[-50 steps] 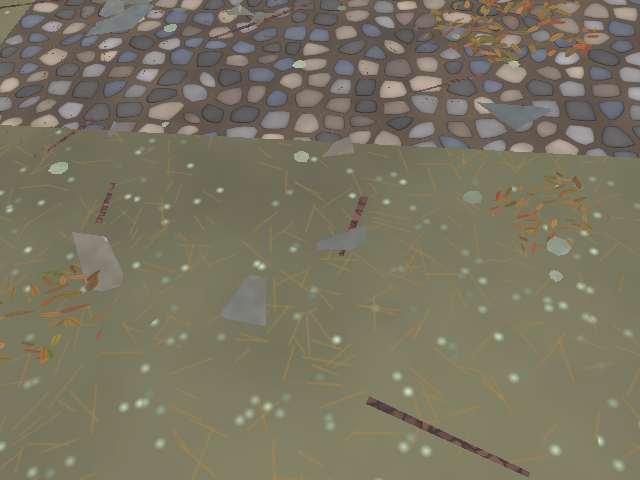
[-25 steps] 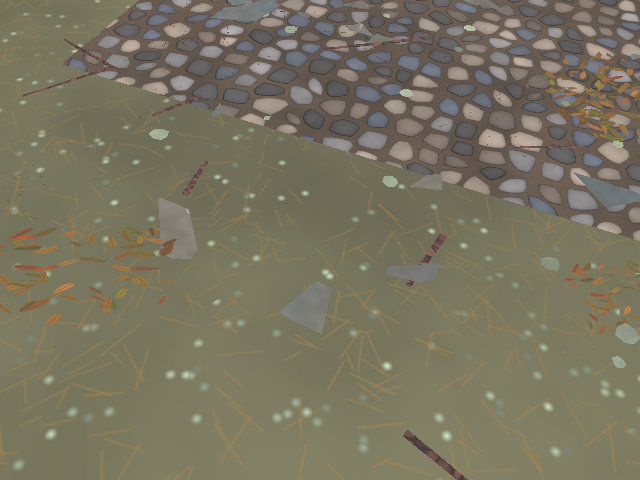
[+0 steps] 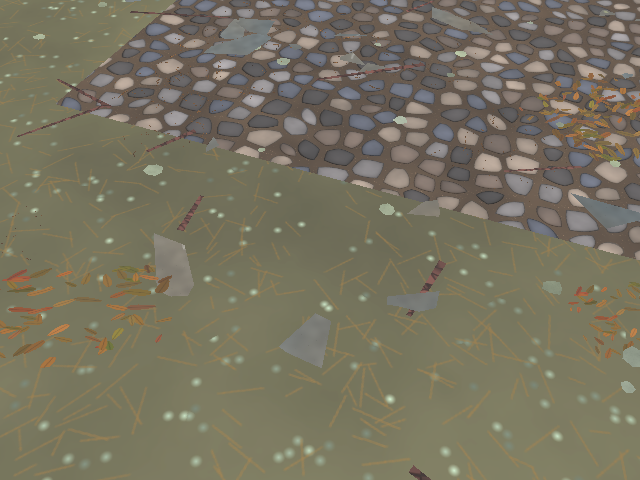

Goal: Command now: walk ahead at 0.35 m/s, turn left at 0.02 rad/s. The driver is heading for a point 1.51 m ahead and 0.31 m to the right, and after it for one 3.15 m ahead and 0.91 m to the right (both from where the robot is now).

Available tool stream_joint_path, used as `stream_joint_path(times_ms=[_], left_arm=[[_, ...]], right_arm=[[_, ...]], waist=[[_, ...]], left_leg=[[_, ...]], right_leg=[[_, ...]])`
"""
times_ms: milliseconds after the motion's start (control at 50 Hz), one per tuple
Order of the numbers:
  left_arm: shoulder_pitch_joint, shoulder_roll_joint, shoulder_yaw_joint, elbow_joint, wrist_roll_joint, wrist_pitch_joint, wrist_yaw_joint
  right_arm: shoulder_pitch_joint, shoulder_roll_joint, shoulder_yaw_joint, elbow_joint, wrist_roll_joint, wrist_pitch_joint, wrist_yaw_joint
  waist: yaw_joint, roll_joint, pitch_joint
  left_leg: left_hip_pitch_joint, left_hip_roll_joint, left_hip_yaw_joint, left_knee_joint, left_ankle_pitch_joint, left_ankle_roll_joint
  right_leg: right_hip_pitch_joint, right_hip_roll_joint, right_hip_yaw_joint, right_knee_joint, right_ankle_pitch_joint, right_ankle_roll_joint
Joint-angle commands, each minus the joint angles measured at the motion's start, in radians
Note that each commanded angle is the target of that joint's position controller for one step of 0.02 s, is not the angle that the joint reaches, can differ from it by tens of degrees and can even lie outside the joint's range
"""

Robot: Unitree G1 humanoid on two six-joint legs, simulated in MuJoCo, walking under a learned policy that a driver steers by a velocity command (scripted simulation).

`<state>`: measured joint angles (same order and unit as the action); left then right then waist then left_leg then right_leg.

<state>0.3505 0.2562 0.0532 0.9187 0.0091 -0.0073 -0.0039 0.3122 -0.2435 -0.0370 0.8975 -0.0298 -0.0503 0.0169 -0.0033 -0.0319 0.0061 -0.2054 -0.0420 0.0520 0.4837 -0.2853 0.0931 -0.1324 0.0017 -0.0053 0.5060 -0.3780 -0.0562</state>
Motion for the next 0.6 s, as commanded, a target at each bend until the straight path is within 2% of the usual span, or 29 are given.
stream_joint_path(times_ms=[20,40,60,80,120,180,260,340,380,400,420,440,460,480,500,520,540,580,600], left_arm=[[-0.219,0.052,0.005,-0.151,0.012,-0.036,-0.008],[-0.217,0.093,0.016,-0.142,0.022,-0.037,-0.012],[-0.183,0.08,0.014,-0.121,0.016,-0.043,-0.022],[-0.16,0.074,0.012,-0.104,0.014,-0.048,-0.029],[-0.157,0.066,0.01,-0.086,0.029,-0.043,-0.04],[-0.22,0.043,0.002,-0.104,0.032,-0.031,-0.044],[-0.381,0.019,-0.014,-0.162,0.024,-0.027,-0.044],[-0.446,0.027,-0.018,-0.19,0.014,-0.028,-0.038],[-0.401,0.041,-0.01,-0.182,0.015,-0.033,-0.029],[-0.328,0.054,-0.002,-0.159,0.016,-0.037,-0.021],[-0.199,0.074,0.011,-0.116,0.016,-0.044,-0.012],[-0.024,0.1,0.027,-0.055,0.023,-0.054,-0.001],[0.142,0.18,0.049,-0.024,0.046,-0.061,0.01],[0.144,0.247,0.06,-0.021,0.051,-0.058,0.002],[0.046,0.2,0.055,-0.026,0.011,-0.051,-0.005],[-0.061,0.128,0.037,-0.044,0.002,-0.056,-0.008],[-0.099,0.076,0.024,-0.041,0.005,-0.067,-0.013],[-0.096,0.023,0.007,-0.011,0.007,-0.082,-0.008],[-0.067,0.017,0.003,0.006,0.007,-0.091,-0.007]], right_arm=[[0.315,-0.2,-0.054,0.056,-0.002,-0.021,-0.012],[0.239,-0.156,-0.041,0.045,-0.005,-0.018,-0.014],[0.167,-0.132,-0.034,0.022,-0.002,-0.022,-0.013],[0.127,-0.119,-0.029,0.012,0.001,-0.03,-0.014],[0.125,-0.088,-0.016,0.024,0.007,-0.043,-0.017],[0.203,-0.074,-0.007,0.075,0.017,-0.05,-0.018],[0.232,-0.072,0.0,0.109,0.013,-0.047,-0.021],[0.24,-0.093,-0.002,0.138,0.011,-0.049,-0.026],[0.209,-0.104,-0.005,0.145,0.012,-0.049,-0.03],[0.191,-0.115,-0.008,0.148,0.012,-0.049,-0.032],[0.177,-0.127,-0.013,0.151,0.01,-0.044,-0.033],[0.167,-0.129,-0.013,0.149,0.011,-0.04,-0.033],[0.192,-0.083,-0.002,0.126,0.012,-0.037,-0.03],[0.308,0.025,0.011,0.122,0.039,-0.037,-0.018],[0.226,-0.068,-0.011,0.117,0.017,-0.037,-0.018],[0.133,-0.088,-0.019,0.088,0.015,-0.04,-0.013],[0.084,-0.069,-0.015,0.08,0.013,-0.045,-0.011],[0.09,-0.034,-0.011,0.085,-0.007,-0.025,-0.001],[0.092,-0.019,-0.011,0.087,-0.008,-0.014,0.005]], waist=[[-0.155,0.284,0.103],[-0.096,0.141,0.148],[-0.052,0.103,0.14],[-0.026,0.092,0.12],[-0.018,0.094,0.085],[-0.025,0.103,0.084],[-0.051,0.117,0.122],[-0.053,0.136,0.144],[-0.016,0.129,0.124],[0.02,0.131,0.084],[0.076,0.122,0.014],[0.145,0.094,-0.08],[0.183,-0.012,-0.205],[0.102,-0.226,-0.294],[0.081,-0.104,-0.192],[0.044,-0.04,-0.054],[0.027,0.017,-0.001],[-0.023,-0.008,0.016],[-0.031,-0.015,0.014]], left_leg=[[0.369,0.415,-0.718,-0.402,-0.491,0.174],[0.296,0.408,-0.666,-0.382,-0.445,0.185],[0.259,0.363,-0.578,-0.38,-0.363,0.157],[0.254,0.322,-0.493,-0.391,-0.256,0.127],[0.26,0.261,-0.35,-0.393,-0.009,0.097],[0.279,0.236,-0.24,-0.37,0.272,0.099],[0.226,0.209,-0.157,-0.369,0.421,0.1],[0.232,0.24,-0.133,-0.362,0.51,0.097],[0.26,0.256,-0.111,-0.296,0.689,0.081],[0.276,0.255,-0.095,-0.208,0.844,0.066],[0.277,0.241,-0.076,-0.052,0.948,0.051],[0.192,0.201,-0.047,0.163,0.881,0.034],[-0.007,0.141,-0.012,0.479,0.504,0.022],[-0.327,-0.056,-0.041,0.814,-0.237,-0.011],[-0.412,0.002,-0.146,0.878,-0.168,0.011],[-0.427,0.057,-0.125,0.844,-0.055,0.017],[-0.388,0.091,-0.117,0.789,0.007,0.017],[-0.295,0.127,-0.109,0.711,0.033,0.002],[-0.276,0.127,-0.1,0.693,0.036,-0.005]], right_leg=[[-0.644,0.053,-0.041,0.351,-0.176,-0.046],[-0.652,-0.011,0.039,0.464,-0.106,-0.06],[-0.628,-0.035,0.053,0.487,-0.024,-0.064],[-0.601,-0.056,0.049,0.49,0.044,-0.058],[-0.57,-0.068,0.012,0.492,0.135,-0.029],[-0.613,-0.072,-0.03,0.481,0.201,0.01],[-0.585,-0.058,-0.08,0.304,0.281,0.035],[-0.474,-0.034,-0.1,0.136,0.311,-0.003],[-0.38,-0.009,-0.107,0.091,0.281,-0.042],[-0.291,0.018,-0.112,0.079,0.251,-0.06],[-0.156,0.05,-0.118,0.048,0.233,-0.079],[0.064,0.045,-0.104,0.008,0.241,-0.102],[0.301,-0.188,0.159,-0.017,0.042,-0.143],[0.468,-0.428,0.694,-0.196,-0.084,-0.27],[0.353,-0.38,0.72,-0.28,-0.164,-0.25],[0.204,-0.352,0.539,-0.286,-0.112,-0.222],[0.092,-0.308,0.423,-0.311,0.04,-0.202],[-0.025,-0.236,0.268,-0.339,0.209,-0.162],[-0.042,-0.226,0.233,-0.345,0.278,-0.161]])
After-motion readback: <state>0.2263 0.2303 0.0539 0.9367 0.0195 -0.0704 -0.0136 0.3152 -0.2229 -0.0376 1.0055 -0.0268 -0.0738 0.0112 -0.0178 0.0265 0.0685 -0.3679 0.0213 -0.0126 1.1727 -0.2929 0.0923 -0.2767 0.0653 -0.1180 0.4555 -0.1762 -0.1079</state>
